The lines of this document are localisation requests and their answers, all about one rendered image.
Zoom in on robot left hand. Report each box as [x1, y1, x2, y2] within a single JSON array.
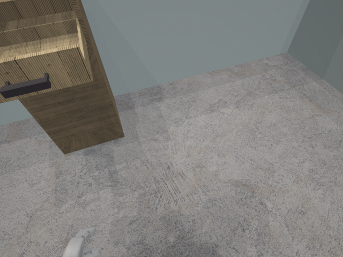
[[62, 228, 100, 257]]

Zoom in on handle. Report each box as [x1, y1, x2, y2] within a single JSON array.
[[0, 73, 51, 99]]

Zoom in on drawer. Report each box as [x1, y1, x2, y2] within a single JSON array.
[[0, 18, 93, 103]]

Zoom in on cabinet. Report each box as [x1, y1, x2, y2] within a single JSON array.
[[0, 0, 124, 154]]

